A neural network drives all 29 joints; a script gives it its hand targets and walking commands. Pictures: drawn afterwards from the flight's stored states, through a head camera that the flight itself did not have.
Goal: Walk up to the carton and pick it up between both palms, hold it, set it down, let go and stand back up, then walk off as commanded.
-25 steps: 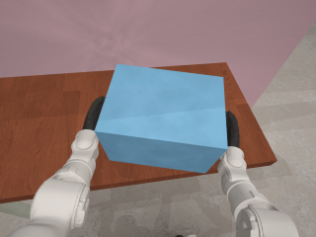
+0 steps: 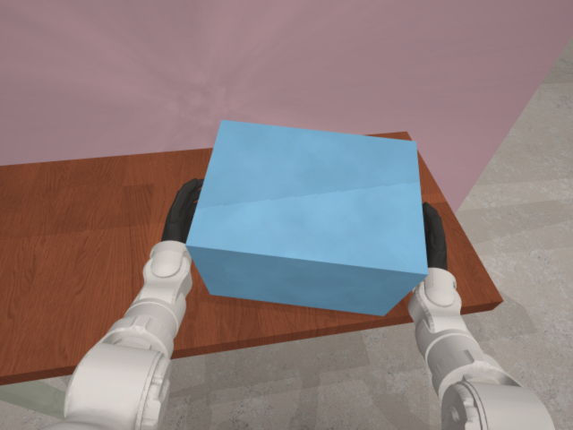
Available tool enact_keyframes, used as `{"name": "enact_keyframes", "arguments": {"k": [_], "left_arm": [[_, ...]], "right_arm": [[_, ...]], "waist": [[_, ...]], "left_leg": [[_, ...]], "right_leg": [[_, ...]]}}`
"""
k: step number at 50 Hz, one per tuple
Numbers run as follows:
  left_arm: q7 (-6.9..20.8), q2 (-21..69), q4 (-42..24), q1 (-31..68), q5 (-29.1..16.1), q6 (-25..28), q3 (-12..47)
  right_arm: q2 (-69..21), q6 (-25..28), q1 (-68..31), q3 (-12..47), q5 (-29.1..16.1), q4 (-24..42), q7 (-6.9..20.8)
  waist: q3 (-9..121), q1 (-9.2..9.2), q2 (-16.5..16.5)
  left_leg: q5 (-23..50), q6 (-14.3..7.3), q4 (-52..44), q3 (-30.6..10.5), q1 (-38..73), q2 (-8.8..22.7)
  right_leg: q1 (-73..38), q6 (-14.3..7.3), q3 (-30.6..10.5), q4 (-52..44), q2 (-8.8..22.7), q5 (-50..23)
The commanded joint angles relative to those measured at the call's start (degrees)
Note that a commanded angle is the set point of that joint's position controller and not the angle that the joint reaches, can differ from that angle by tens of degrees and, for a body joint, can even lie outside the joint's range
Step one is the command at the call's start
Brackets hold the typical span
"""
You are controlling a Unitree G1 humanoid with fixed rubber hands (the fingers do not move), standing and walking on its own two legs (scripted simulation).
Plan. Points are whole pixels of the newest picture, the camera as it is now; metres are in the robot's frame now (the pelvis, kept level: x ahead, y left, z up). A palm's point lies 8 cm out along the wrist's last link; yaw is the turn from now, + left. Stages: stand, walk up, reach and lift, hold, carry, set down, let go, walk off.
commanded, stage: reach and lift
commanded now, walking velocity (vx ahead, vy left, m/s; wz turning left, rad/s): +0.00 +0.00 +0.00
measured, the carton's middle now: (306, 222) +0.41 -0.05 +0.04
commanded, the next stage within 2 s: hold in 1.78 s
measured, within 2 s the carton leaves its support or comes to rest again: neither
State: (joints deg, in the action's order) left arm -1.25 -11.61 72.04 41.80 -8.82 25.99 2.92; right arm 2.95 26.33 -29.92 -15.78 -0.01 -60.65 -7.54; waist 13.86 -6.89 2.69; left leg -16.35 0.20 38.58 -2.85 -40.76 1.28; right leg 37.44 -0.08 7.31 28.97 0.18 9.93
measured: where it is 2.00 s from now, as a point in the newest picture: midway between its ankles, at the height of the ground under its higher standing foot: outside the picture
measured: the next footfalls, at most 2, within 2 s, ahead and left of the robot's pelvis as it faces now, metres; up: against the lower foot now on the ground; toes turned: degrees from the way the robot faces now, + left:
none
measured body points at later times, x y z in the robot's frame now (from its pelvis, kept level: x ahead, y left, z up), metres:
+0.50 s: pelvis +0.01 -0.01 +0.02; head +0.00 -0.01 +0.47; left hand +0.43 +0.13 +0.12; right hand +0.37 -0.24 +0.10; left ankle +0.01 +0.10 -0.72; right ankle +0.03 -0.13 -0.72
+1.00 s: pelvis -0.01 -0.01 +0.02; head -0.05 -0.01 +0.47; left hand +0.39 +0.14 +0.16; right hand +0.35 -0.23 +0.13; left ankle +0.01 +0.10 -0.72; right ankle +0.03 -0.13 -0.72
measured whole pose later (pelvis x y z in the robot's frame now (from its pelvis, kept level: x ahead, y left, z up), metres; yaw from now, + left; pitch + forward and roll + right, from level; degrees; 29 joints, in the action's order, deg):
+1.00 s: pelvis -0.01 -0.01 +0.02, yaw +1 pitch +2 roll -2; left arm -2.2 -8.2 32.0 31.9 0.2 -18.6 -7.4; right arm 7.0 -13.2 -28.9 -7.5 -5.2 -34.7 -7.2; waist 8.2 -6.8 2.7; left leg -12.8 0.2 27.5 -2.8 -16.6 1.0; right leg 13.8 -0.5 7.3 19.1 0.0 7.1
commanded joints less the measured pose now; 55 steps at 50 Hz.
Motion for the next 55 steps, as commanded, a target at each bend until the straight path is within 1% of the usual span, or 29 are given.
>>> {"name": "enact_keyframes", "arguments": {"k": [1, 3, 4, 7, 11, 13, 18, 19, 20, 23, 24, 25, 27, 31, 32, 33, 36, 38, 39, 40, 41, 42, 43, 44, 45, 49, 52, 54, 55], "left_arm": [[3.90, 45.59, -25.67, 37.82, 5.61, 4.31, 18.40], [3.97, 45.87, -26.48, 38.08, 5.66, 3.02, 18.01], [3.95, 45.75, -26.23, 37.67, 5.52, 2.49, 17.76], [3.87, 46.17, -28.68, 39.08, 4.64, 0.74, 18.02], [3.85, 45.99, -31.71, 38.51, 3.71, -2.21, 18.19], [3.92, 46.28, -33.45, 37.30, 3.56, -4.09, 18.23], [4.83, 45.03, -39.04, 35.24, 3.48, -9.72, 17.83], [5.18, 44.42, -39.99, 33.81, 4.05, -11.07, 16.83], [5.67, 43.55, -40.29, 33.64, 4.16, -12.43, 16.11], [6.95, 42.17, -43.46, 32.00, 4.95, -16.47, 13.73], [7.45, 41.82, -44.50, 31.21, 5.10, -17.84, 13.28], [7.75, 42.02, -47.03, 32.41, 4.76, -18.89, 13.44], [7.85, 42.82, -51.33, 32.70, 4.29, -21.19, 14.44], [8.46, 42.39, -52.97, 31.67, 4.77, -26.31, 13.97], [8.51, 42.25, -54.13, 31.71, 5.09, -27.39, 13.39], [8.60, 42.07, -54.44, 31.77, 5.50, -28.56, 12.80], [8.16, 43.24, -57.02, 30.50, 5.34, -31.95, 13.19], [7.79, 44.04, -57.65, 29.59, 5.76, -34.14, 12.59], [7.72, 44.43, -58.05, 29.31, 6.13, -35.07, 12.45], [7.68, 44.67, -58.41, 29.13, 6.36, -36.11, 12.07], [7.42, 45.19, -59.48, 29.06, 6.52, -36.99, 12.12], [7.27, 45.11, -58.93, 28.16, 6.88, -37.92, 11.52], [7.04, 45.67, -60.32, 28.18, 6.55, -38.59, 12.19], [6.85, 45.43, -60.64, 28.32, 6.62, -39.24, 11.87], [6.65, 45.58, -60.70, 28.15, 6.86, -39.86, 11.82], [6.52, 44.65, -59.87, 27.96, 8.03, -42.40, 9.74], [6.48, 43.64, -58.36, 28.58, 8.01, -43.70, 8.56], [6.50, 43.86, -59.31, 29.55, 7.99, -44.16, 8.18], [6.45, 43.66, -59.44, 30.16, 8.10, -44.42, 7.93]], "right_arm": [[-34.87, 1.28, -38.95, 28.27, 3.52, 19.30, 9.17], [-34.53, 0.04, -40.26, 28.69, 3.19, 20.81, 9.30], [-34.36, -0.78, -40.93, 29.21, 2.71, 22.07, 9.42], [-34.87, -3.16, -42.06, 30.54, 1.65, 23.80, 9.70], [-35.46, -6.78, -42.97, 32.69, -0.54, 28.00, 9.54], [-35.76, -8.72, -42.73, 34.18, -1.74, 30.00, 9.33], [-36.46, -14.56, -42.51, 36.74, -4.86, 35.82, 8.37], [-36.72, -16.05, -41.89, 37.66, -5.15, 37.06, 8.08], [-36.54, -17.51, -41.36, 37.50, -5.31, 37.37, 7.58], [-37.43, -21.53, -41.00, 38.86, -6.09, 40.96, 6.66], [-37.41, -22.65, -40.36, 39.10, -6.41, 42.14, 6.31], [-37.84, -23.38, -41.55, 39.72, -6.79, 44.22, 6.15], [-37.24, -24.98, -41.30, 39.87, -7.67, 46.25, 5.94], [-35.31, -28.62, -40.63, 38.95, -8.12, 47.57, 5.95], [-35.07, -29.57, -39.81, 38.71, -8.12, 46.71, 6.10], [-34.56, -30.33, -40.50, 38.73, -8.21, 46.91, 6.34], [-33.97, -31.63, -42.46, 39.32, -9.82, 49.79, 7.16], [-33.31, -32.68, -42.89, 39.10, -10.16, 50.01, 7.86], [-32.53, -33.11, -42.69, 38.23, -9.94, 49.52, 8.23], [-32.51, -33.30, -43.61, 38.01, -10.13, 50.15, 8.66], [-32.19, -33.39, -44.41, 37.86, -10.47, 51.11, 9.05], [-31.80, -33.57, -45.14, 37.87, -10.54, 51.52, 9.40], [-31.60, -33.54, -45.90, 37.82, -11.08, 53.08, 9.70], [-31.78, -33.84, -45.60, 37.89, -11.19, 52.64, 9.91], [-30.95, -34.14, -45.52, 37.21, -11.00, 52.42, 10.20], [-30.61, -35.05, -46.32, 35.95, -11.25, 51.68, 11.14], [-31.14, -35.38, -49.57, 35.96, -11.81, 52.92, 11.53], [-31.86, -35.48, -50.82, 35.89, -11.68, 53.47, 11.84], [-32.03, -35.78, -51.05, 35.78, -11.80, 53.12, 11.91]], "waist": [[38.26, -0.84, 6.87], [37.63, -0.45, 6.81], [37.40, -0.20, 5.80], [36.58, 0.30, 5.87], [35.28, 0.81, 5.03], [34.97, 1.07, 4.72], [31.28, 0.56, 3.01], [30.00, 1.06, 2.26], [27.73, 0.44, 1.36], [25.00, 1.14, -0.19], [24.30, 0.83, -0.90], [25.78, 1.41, -0.39], [26.04, 0.65, 0.17], [22.13, 0.28, -0.33], [21.32, 0.60, 0.13], [20.66, 1.07, -0.44], [21.78, 2.17, 0.70], [20.46, 2.78, 0.15], [19.20, 2.55, 0.46], [19.10, 3.38, 0.44], [19.37, 3.43, 0.43], [18.90, 4.07, 0.07], [20.25, 3.88, -0.30], [20.35, 4.35, -0.41], [19.33, 3.98, -0.73], [16.38, 5.17, -2.17], [16.46, 6.54, -3.61], [16.98, 7.27, -4.30], [16.34, 7.18, -4.39]], "left_leg": [[34.50, 4.56, -5.47, -2.06, 32.51, -1.03], [33.11, 4.28, -6.40, -2.14, 32.66, -1.01], [32.19, 3.96, -6.95, -2.00, 32.05, -1.05], [30.66, 3.65, -8.09, -1.98, 32.35, -1.03], [29.80, 3.03, -9.48, -1.86, 31.94, -1.42], [31.25, 2.98, -9.78, -2.10, 32.48, -1.56], [30.71, 2.63, -11.67, -2.09, 32.04, -2.28], [29.99, 2.30, -12.48, -1.88, 31.59, -2.52], [29.07, 2.10, -13.18, -1.81, 30.66, -2.83], [28.01, 1.50, -15.09, -1.57, 29.56, -3.30], [28.22, 1.49, -15.40, -1.49, 29.44, -3.57], [29.23, 1.65, -15.43, -1.37, 29.30, -3.77], [31.42, 2.34, -15.51, -1.77, 30.88, -3.70], [29.68, 2.77, -16.60, -1.62, 32.05, -4.05], [29.33, 2.73, -17.04, -1.52, 32.43, -4.03], [28.80, 2.62, -17.43, -1.30, 32.69, -4.07], [31.06, 3.10, -17.41, -1.30, 35.15, -3.97], [30.89, 3.17, -17.52, -1.31, 36.17, -3.83], [30.32, 3.29, -17.90, -1.26, 36.63, -3.63], [29.68, 3.17, -18.15, -1.00, 36.77, -3.61], [29.83, 3.18, -18.02, -1.19, 37.10, -3.57], [29.91, 3.06, -18.12, -1.06, 37.14, -3.60], [30.67, 3.15, -17.91, -1.24, 37.72, -3.51], [30.62, 3.03, -17.94, -1.25, 37.84, -3.46], [30.04, 3.07, -18.09, -1.28, 37.46, -3.37], [24.55, 1.88, -19.42, -0.74, 35.49, -3.64], [20.29, 0.52, -20.40, -0.27, 32.50, -3.86], [18.35, -0.20, -20.97, 0.00, 31.31, -4.00], [17.15, -0.45, -21.25, 0.07, 31.00, -4.01]], "right_leg": [[-19.92, -1.56, -5.13, -3.45, -4.14, -20.40], [-20.49, -1.50, -5.23, -3.84, -3.95, -19.18], [-21.47, -1.38, -5.40, -4.01, -3.89, -18.92], [-22.61, -1.36, -5.54, -4.20, -3.64, -17.60], [-25.62, -1.09, -5.90, -4.48, -3.19, -18.38], [-27.11, -1.08, -6.06, -4.68, -3.08, -19.85], [-33.19, -0.52, -6.58, -5.47, -2.46, -22.62], [-35.49, -0.25, -6.88, -5.68, -2.15, -23.43], [-37.06, -0.05, -6.97, -5.95, -1.88, -24.18], [-42.00, 0.57, -7.55, -6.26, -1.29, -26.55], [-43.69, 0.89, -7.55, -6.36, -1.25, -28.06], [-45.02, 0.86, -7.74, -6.19, -1.17, -29.90], [-45.48, 0.89, -7.49, -6.39, -1.43, -31.38], [-45.00, 1.05, -7.12, -7.97, -1.49, -29.27], [-45.35, 0.88, -7.21, -8.29, -1.43, -28.40], [-45.23, 1.00, -7.07, -8.63, -1.43, -27.60], [-44.73, 0.80, -6.61, -9.22, -2.02, -26.97], [-43.92, 0.44, -6.37, -9.76, -2.38, -25.17], [-43.22, 0.29, -6.30, -10.22, -2.49, -23.51], [-42.72, 0.29, -6.06, -10.35, -2.61, -22.19], [-42.50, 0.20, -5.91, -10.48, -2.77, -21.95], [-42.18, 0.20, -5.88, -10.59, -2.88, -21.50], [-42.23, 0.12, -5.71, -10.63, -3.17, -21.79], [-42.29, 0.04, -5.80, -10.80, -3.20, -21.70], [-41.83, 0.09, -5.68, -10.73, -3.22, -21.27], [-41.69, 0.32, -5.60, -11.26, -3.16, -17.25], [-42.37, 0.58, -6.00, -11.42, -2.76, -14.96], [-43.03, 0.83, -6.13, -11.35, -2.64, -13.86], [-42.77, 0.91, -6.13, -11.38, -2.58, -12.96]]}}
